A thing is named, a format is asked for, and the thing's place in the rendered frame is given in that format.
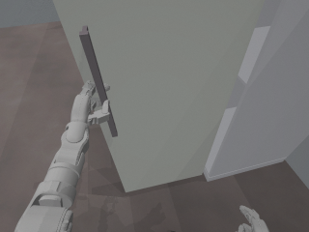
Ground robot left hand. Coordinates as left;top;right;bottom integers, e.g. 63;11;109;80
70;80;110;127

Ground left robot forearm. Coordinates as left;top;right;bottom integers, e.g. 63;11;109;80
14;121;90;232

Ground robot right hand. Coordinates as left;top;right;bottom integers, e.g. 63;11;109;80
236;205;269;232

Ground handle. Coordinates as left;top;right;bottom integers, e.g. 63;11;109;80
79;25;118;137

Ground robot left upper arm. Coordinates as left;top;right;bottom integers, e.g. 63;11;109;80
17;205;73;232

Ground fridge door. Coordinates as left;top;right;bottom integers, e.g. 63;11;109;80
52;0;265;192

